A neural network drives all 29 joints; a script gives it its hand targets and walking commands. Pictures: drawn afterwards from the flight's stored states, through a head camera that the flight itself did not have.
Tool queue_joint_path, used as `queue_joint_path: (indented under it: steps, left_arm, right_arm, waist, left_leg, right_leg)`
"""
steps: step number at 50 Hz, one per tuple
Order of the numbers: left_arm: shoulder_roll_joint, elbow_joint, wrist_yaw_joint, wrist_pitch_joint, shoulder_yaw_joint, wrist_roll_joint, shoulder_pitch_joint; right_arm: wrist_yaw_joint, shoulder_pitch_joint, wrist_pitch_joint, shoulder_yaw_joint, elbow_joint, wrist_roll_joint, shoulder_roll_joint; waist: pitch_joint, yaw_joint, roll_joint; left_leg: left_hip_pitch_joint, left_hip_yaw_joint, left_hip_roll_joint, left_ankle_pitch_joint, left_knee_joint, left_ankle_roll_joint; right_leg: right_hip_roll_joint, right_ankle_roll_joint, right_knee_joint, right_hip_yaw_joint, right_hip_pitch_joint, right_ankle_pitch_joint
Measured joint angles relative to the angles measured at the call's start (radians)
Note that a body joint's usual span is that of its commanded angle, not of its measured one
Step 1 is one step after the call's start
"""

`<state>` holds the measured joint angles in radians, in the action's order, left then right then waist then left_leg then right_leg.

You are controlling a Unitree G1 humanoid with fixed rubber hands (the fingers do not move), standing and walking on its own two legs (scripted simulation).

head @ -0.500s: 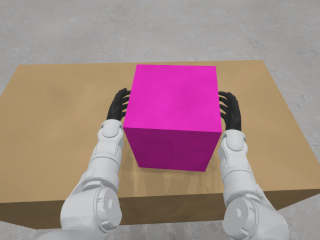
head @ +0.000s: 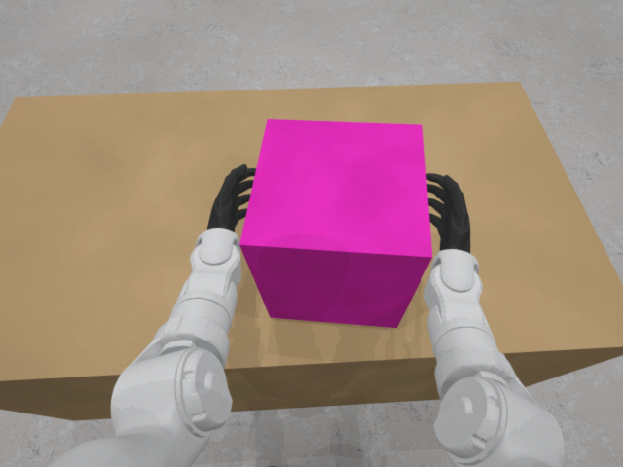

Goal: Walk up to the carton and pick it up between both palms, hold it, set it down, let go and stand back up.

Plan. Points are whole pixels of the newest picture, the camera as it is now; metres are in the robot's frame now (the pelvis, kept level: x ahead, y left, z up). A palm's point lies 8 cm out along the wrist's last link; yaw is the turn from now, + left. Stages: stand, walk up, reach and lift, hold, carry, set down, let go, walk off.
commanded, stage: set down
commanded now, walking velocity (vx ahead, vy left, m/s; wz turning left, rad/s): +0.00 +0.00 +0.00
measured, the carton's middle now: (337, 232) +0.45 -0.03 -0.03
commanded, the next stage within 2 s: none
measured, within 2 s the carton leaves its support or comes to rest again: rests again in 0.54 s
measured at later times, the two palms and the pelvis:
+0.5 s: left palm (223, 231) +0.42 +0.14 +0.01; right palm (445, 249) +0.39 -0.16 +0.01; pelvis -0.01 +0.01 +0.00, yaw +0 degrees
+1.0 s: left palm (230, 228) +0.43 +0.13 +0.00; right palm (448, 251) +0.39 -0.17 +0.00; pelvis -0.01 +0.00 +0.00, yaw +0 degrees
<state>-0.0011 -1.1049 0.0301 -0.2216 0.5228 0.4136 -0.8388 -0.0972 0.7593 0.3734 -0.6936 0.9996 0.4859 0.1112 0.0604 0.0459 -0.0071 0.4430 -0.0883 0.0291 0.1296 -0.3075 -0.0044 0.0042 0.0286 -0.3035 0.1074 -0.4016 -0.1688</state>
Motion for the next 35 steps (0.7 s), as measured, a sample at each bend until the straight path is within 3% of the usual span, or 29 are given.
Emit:
queue_joint_path:
  steps: [18,35]
  left_arm:
    - [-0.003,-0.012,0.002,0.006,0.029,0.048,-0.025]
    - [-0.007,-0.026,0.009,-0.048,0.042,0.071,-0.032]
  right_arm:
    - [0.025,0.023,-0.011,-0.082,0.019,0.05,0.009]
    - [0.035,0.017,0.009,-0.102,-0.005,0.076,0.014]
  waist:
    - [0.01,-0.006,-0.014]
    - [0.028,-0.002,-0.002]
  left_leg:
    - [0.032,-0.006,-0.001,-0.007,-0.009,-0.009]
    - [0.101,-0.002,0.007,-0.014,-0.016,-0.003]
  right_leg:
    - [-0.001,-0.004,0.019,-0.004,-0.021,0.023]
    - [0.004,0.004,0.007,0.003,-0.09,0.025]
